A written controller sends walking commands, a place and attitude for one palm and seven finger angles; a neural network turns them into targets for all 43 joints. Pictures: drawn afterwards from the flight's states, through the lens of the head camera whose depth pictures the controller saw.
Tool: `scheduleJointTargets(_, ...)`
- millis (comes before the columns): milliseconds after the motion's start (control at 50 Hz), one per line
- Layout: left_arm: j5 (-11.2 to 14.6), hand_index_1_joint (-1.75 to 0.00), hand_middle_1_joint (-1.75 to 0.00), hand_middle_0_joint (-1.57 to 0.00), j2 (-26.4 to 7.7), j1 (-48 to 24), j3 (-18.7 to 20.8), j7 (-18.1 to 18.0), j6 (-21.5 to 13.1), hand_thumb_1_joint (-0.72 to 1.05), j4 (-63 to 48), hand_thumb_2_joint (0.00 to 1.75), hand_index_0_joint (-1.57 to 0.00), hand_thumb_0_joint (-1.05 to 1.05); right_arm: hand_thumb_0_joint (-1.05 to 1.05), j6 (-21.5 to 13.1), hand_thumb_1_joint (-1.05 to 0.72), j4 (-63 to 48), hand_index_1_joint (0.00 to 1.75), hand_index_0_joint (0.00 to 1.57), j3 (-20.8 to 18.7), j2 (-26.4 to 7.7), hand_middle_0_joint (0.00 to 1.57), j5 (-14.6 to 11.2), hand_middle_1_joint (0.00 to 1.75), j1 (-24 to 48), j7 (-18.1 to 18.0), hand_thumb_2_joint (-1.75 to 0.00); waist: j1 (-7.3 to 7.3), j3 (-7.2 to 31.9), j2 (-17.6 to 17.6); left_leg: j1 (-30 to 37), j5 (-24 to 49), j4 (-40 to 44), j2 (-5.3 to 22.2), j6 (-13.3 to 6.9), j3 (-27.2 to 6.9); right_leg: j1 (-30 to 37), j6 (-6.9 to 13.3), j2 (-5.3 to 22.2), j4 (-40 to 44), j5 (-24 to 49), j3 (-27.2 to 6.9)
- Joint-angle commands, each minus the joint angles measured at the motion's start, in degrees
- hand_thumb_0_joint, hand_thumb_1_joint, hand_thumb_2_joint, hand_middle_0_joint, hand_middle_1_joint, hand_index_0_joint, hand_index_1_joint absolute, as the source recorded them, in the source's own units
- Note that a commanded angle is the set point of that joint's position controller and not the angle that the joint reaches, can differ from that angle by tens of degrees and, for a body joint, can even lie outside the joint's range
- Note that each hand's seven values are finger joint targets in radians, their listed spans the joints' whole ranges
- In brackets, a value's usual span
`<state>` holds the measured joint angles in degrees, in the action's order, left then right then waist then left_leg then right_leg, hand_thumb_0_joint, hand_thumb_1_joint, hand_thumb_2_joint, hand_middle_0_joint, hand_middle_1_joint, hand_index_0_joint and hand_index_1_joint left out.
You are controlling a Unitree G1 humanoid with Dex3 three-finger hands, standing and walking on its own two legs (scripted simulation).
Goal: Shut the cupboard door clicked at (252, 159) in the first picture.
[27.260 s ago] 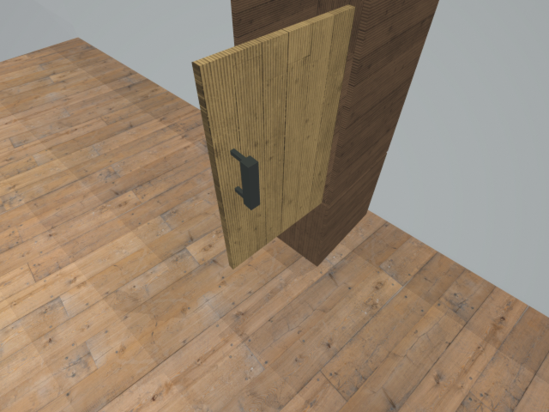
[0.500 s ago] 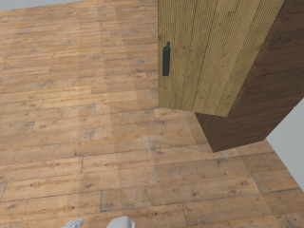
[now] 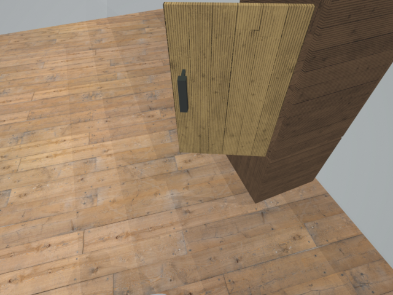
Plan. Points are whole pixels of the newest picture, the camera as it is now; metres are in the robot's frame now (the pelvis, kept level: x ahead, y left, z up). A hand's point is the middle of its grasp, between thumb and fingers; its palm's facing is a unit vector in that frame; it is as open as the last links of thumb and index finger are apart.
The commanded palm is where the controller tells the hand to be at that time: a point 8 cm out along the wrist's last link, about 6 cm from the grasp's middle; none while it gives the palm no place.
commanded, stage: take the last steps up to it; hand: left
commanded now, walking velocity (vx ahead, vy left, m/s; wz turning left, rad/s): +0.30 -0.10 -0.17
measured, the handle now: (183, 90) +0.69 +0.08 +0.01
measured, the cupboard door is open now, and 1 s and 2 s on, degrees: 64 64 64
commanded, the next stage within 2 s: come to a stop and stand still in 0.52 s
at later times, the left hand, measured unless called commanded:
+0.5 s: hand (144, 254) +0.24 +0.15 -0.16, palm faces -0.13 -0.98 -0.17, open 7.4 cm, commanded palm none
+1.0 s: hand (167, 232) +0.30 +0.10 -0.17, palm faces -0.02 -0.97 -0.24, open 7.3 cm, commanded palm none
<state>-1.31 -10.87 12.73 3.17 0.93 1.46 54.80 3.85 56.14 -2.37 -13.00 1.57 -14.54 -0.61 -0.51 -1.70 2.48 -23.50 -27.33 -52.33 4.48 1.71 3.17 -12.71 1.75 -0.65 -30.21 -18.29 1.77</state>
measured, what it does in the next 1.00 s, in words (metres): walks ahead: left foot, then right foot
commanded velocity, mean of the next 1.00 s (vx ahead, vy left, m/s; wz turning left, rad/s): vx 0.03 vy -0.02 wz -0.05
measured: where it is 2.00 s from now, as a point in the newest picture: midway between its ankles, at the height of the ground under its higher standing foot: outside the picture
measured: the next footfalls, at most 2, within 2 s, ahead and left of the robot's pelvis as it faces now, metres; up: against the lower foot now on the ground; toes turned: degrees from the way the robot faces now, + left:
left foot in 0.18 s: +0.11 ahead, +0.12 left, +0.00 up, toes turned +5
right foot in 0.58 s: +0.23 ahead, -0.21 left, +0.00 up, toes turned -4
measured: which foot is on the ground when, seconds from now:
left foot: up 0.00-0.16, down 0.18-0.58, up 0.60-0.80, down 0.82-1.00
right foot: down 0.00-0.18, up 0.20-0.56, down 0.58-1.00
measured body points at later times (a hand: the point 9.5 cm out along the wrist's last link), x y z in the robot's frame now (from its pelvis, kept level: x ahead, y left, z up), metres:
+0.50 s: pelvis +0.13 -0.03 +0.01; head +0.17 -0.02 +0.46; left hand +0.25 +0.20 -0.14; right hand +0.04 -0.25 -0.13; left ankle +0.07 +0.12 -0.73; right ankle +0.18 -0.18 -0.70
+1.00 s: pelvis +0.23 -0.09 +0.00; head +0.28 -0.09 +0.45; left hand +0.30 +0.16 -0.15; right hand +0.32 -0.32 -0.14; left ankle +0.26 +0.02 -0.73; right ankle +0.18 -0.20 -0.69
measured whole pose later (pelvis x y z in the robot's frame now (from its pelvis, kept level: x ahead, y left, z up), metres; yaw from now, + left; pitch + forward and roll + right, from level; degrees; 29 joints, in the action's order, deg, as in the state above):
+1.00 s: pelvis +0.23 -0.09 +0.00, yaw -5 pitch +0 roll +0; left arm -0.4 -11.5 10.0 3.0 -2.0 2.7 56.9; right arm 1.5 53.9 -1.1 -9.5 1.7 -6.0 -2.0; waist 1.0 -5.4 0.0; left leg -16.8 -14.2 -31.0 2.6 -1.0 4.5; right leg -19.0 -0.4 -0.5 -49.5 -30.7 1.5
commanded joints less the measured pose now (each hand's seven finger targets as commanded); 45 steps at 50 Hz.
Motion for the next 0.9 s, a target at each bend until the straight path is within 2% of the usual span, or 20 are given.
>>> scheduleJointTargets(0, -0.33, -0.30, -0.30, -0.20, -9.14, 0.46, 2.13, -1.06, -2.39, 0.90, -2.03, 0.90, -0.20, 0.00, 0.00, -3.48, -0.90, -5.91, 0.30, 0.20, -1.47, -4.45, 0.20, 0.15, 0.30, 3.63, 0.64, -0.90, 0.23, -2.03, -11.91, -9.65, 3.36, -3.35, 0.84, 0.76, -0.23, 3.71, 9.93, 13.34, 17.78, -1.52, -14.75)
scheduleJointTargets(80, -0.29, -0.30, -0.30, -0.20, -10.36, 2.04, 2.35, -0.60, -2.65, 0.90, -0.12, 0.90, -0.20, 0.00, 0.00, -4.62, -0.90, -5.41, 0.30, 0.20, -0.82, -2.51, 0.20, -0.06, 0.30, 1.49, 0.67, -0.90, 0.08, -0.73, -10.87, 0.47, 6.55, 12.85, -1.10, 0.40, 2.85, 1.98, 9.42, 11.95, 15.40, 0.62, -12.66)
scheduleJointTargets(120, 0.15, -0.30, -0.30, -0.20, -9.28, 0.48, 2.29, -0.45, -2.46, 0.90, 0.52, 0.90, -0.20, 0.00, 0.00, -5.48, -0.90, -3.07, 0.30, 0.20, -0.87, -2.96, 0.20, 0.00, 0.30, -4.75, 0.15, -0.90, -2.98, 0.49, -7.85, 13.23, 13.24, 23.56, -1.73, 0.39, 3.54, -4.47, 6.98, 9.53, 10.26, -3.69, -10.69)
scheduleJointTargets(140, 0.46, -0.30, -0.30, -0.20, -6.67, 1.22, 1.82, -0.22, -2.26, 0.90, 0.21, 0.90, -0.20, 0.00, 0.00, -6.28, -0.90, -1.59, 0.30, 0.20, -1.28, -5.94, 0.20, 0.26, 0.30, -9.25, -0.32, -0.90, -4.31, 2.01, 0.35, 22.58, 10.20, 29.93, 2.24, -0.85, -2.76, -11.34, 4.65, 5.92, 1.19, -4.61, -8.42)
scheduleJointTargets(160, 0.83, -0.30, -0.30, -0.20, -3.13, 2.68, 1.04, 0.37, -2.15, 0.90, -0.71, 0.90, -0.20, 0.00, 0.00, -6.63, -0.90, -0.12, 0.30, 0.20, -2.64, -12.40, 0.20, 1.33, 0.30, -14.80, -0.86, -0.90, -5.92, 3.39, 16.06, 30.05, 2.65, 36.54, 17.36, -6.13, -22.77, -22.61, 1.08, -0.96, -15.45, -10.17, -0.98)
scheduleJointTargets(180, 0.19, -0.30, -0.30, -0.20, -5.00, -1.38, 0.96, 0.63, -2.43, 0.90, -3.04, 0.90, -0.20, 0.00, 0.00, -6.07, -0.90, 0.00, 0.30, 0.20, -2.82, -14.62, 0.20, 1.33, 0.30, -18.27, -1.61, -0.90, -7.52, 1.84, 11.48, 27.58, 0.61, 41.13, 24.68, -10.97, -32.38, -26.39, 0.55, -0.89, -26.33, -14.60, -1.65)
scheduleJointTargets(220, -0.76, -0.30, -0.30, -0.20, -6.34, -4.32, 1.38, 0.91, -2.11, 0.90, -2.44, 0.90, -0.20, 0.00, 0.00, -6.24, -0.90, -0.75, 0.30, 0.20, -1.69, -11.27, 0.20, 0.89, 0.30, -13.79, -1.70, -0.90, -4.90, -2.28, 8.55, 19.21, 4.46, 41.62, 22.67, -10.68, -27.37, -28.14, 0.12, 3.82, -37.12, -7.74, -4.45)
scheduleJointTargets(260, -0.60, -0.30, -0.30, -0.20, -4.80, -3.00, 1.67, 1.64, -1.61, 0.90, -1.00, 0.90, -0.20, 0.00, 0.00, -6.84, -0.90, -1.34, 0.30, 0.20, -0.79, -8.16, 0.20, 0.83, 0.30, -9.07, -1.84, -0.90, -2.01, -4.55, 4.72, 15.29, 12.23, 42.00, 18.20, -8.80, -15.76, -25.74, -1.03, 4.86, -36.40, -1.64, -4.27)
scheduleJointTargets(340, -0.07, -0.30, -0.30, -0.20, -2.39, -3.26, 0.79, 1.87, -1.06, 0.90, -0.40, 0.90, -0.20, 0.00, 0.00, -7.26, -0.90, 0.25, 0.30, 0.20, -0.70, -7.19, 0.20, 0.57, 0.30, -9.75, -1.70, -0.90, -1.15, -2.35, 5.18, 17.27, 26.84, 40.16, 14.13, -8.24, -3.03, -21.13, -2.16, 5.14, -24.54, 3.21, -0.85)
scheduleJointTargets(420, -0.07, -0.30, -0.30, -0.20, -2.33, -7.12, 0.39, 1.71, -1.37, 0.90, -1.38, 0.90, -0.20, 0.00, 0.00, -6.43, -0.90, 1.62, 0.30, 0.20, -1.39, -6.26, 0.20, 0.69, 0.30, -10.52, -1.05, -0.90, -2.38, -4.42, 7.37, 13.81, 23.63, 39.17, 13.10, -7.97, -0.60, -14.29, -2.12, 3.93, -11.29, 4.81, 3.12)
scheduleJointTargets(500, -0.18, -0.30, -0.30, -0.20, -4.07, -1.12, 1.14, 1.49, -2.05, 0.90, 0.81, 0.90, -0.20, 0.00, 0.00, -5.43, -0.90, 2.03, 0.30, 0.20, -2.07, -7.29, 0.20, 0.40, 0.30, -8.22, -0.79, -0.90, 1.04, -1.13, 5.23, 11.20, 20.91, 30.71, 11.42, -5.42, 1.83, 0.38, -1.38, 0.91, -0.78, 8.50, 6.05)
scheduleJointTargets(520, -0.24, -0.30, -0.30, -0.20, -6.45, 3.77, 1.53, 1.05, -2.73, 0.90, 2.40, 0.90, -0.20, 0.00, 0.00, -5.46, -0.90, 2.24, 0.30, 0.20, -1.72, -5.67, 0.20, 0.01, 0.30, -8.75, -0.39, -0.90, 3.36, 0.49, -0.10, 6.80, 22.96, 22.30, 8.00, -3.84, 4.08, 9.62, -0.28, 1.44, 3.37, 9.31, 3.76)
scheduleJointTargets(540, -0.48, -0.30, -0.30, -0.20, -10.86, 11.60, 2.67, 0.25, -3.68, 0.90, 4.81, 0.90, -0.20, 0.00, 0.00, -5.82, -0.90, 1.64, 0.30, 0.20, -1.00, -2.67, 0.20, -0.65, 0.30, -8.76, 0.14, -0.90, 6.72, 6.11, -10.24, -2.96, 14.32, 9.38, 2.94, -1.51, 8.34, 21.70, 3.75, 11.94, 6.50, 8.62, -8.63)
scheduleJointTargets(560, 0.00, -0.30, -0.30, -0.20, -15.06, 15.74, 3.43, -0.44, -3.90, 0.90, 6.13, 0.90, -0.20, 0.00, 0.00, -5.68, -0.90, -0.63, 0.30, 0.20, -0.45, 0.10, 0.20, -1.16, 0.30, -7.49, -0.07, -0.90, 7.24, 8.05, -19.76, -9.36, -10.90, -6.07, -2.44, -0.78, 6.23, 23.22, 9.37, 23.21, 13.53, 13.35, -23.25)
scheduleJointTargets(580, 0.30, -0.30, -0.30, -0.20, -13.69, 13.02, 3.07, -1.09, -3.91, 0.90, 5.85, 0.90, -0.20, 0.00, 0.00, -5.31, -0.90, -0.66, 0.30, 0.20, -0.83, -1.27, 0.20, -1.15, 0.30, -5.54, -0.46, -0.90, 6.46, 6.69, -17.70, -11.47, -9.66, -13.19, -0.60, -1.37, 0.00, 18.95, 11.45, 23.06, 15.30, 15.13, -23.75)
scheduleJointTargets(660, -0.11, -0.30, -0.30, -0.20, -5.66, -0.39, 0.49, -2.51, -3.82, 0.90, 2.16, 0.90, -0.20, 0.00, 0.00, -4.49, -0.90, 1.93, 0.30, 0.20, 0.37, 1.46, 0.20, -0.83, 0.30, -6.76, -0.76, -0.90, -0.39, 4.33, -8.11, -2.33, -0.27, -4.99, 1.68, 0.13, -2.08, 5.46, 9.30, 17.67, 10.02, 43.36, -6.24)
scheduleJointTargets(720, -0.27, -0.30, -0.30, -0.20, -5.92, -2.08, 0.35, -3.00, -3.39, 0.90, 2.07, 0.90, -0.20, 0.00, 0.00, -3.50, -0.90, 3.04, 0.30, 0.20, 0.98, 3.16, 0.20, -1.39, 0.30, -7.88, -0.73, -0.90, -1.29, 5.23, -8.75, 4.76, 6.83, 11.86, -1.11, 0.85, 0.28, 4.00, 7.75, 14.70, 7.03, 47.53, -2.85)
scheduleJointTargets(780, 0.70, -0.30, -0.30, -0.20, -6.64, -1.31, 0.77, -3.46, -2.00, 0.90, 1.67, 0.90, -0.20, 0.00, 0.00, -2.89, -0.90, 2.38, 0.30, 0.20, -0.06, -0.79, 0.20, -1.03, 0.30, -7.99, -0.74, -0.90, -1.51, 4.51, -6.64, 12.22, 29.17, 25.07, 0.14, -0.42, -1.13, 1.04, 3.99, 13.24, 1.70, 36.27, -2.67)
scheduleJointTargets(840, 0.60, -0.30, -0.30, -0.20, -4.11, 0.75, 0.24, -3.80, -0.13, 0.90, -0.28, 0.90, -0.20, 0.00, 0.00, -2.80, -0.90, -0.73, 0.30, 0.20, -1.29, -7.18, 0.20, -0.54, 0.30, -3.76, -1.37, -0.90, -0.19, 1.60, 11.06, 12.79, 63.12, 29.16, 14.67, -10.09, -12.85, -4.54, -2.14, 2.95, -9.04, -2.21, 3.03)
scheduleJointTargets(880, 0.93, -0.30, -0.30, -0.20, -5.09, -0.07, 0.61, -3.64, 0.73, 0.90, -0.62, 0.90, -0.20, 0.00, 0.00, -2.70, -0.90, -1.78, 0.30, 0.20, -1.46, -7.62, 0.20, -0.14, 0.30, -1.99, -2.17, -0.90, -0.86, 2.63, 11.56, 14.15, 68.25, 30.72, 16.78, -14.48, -14.93, -8.01, -2.42, 1.39, -23.09, -16.72, -1.48)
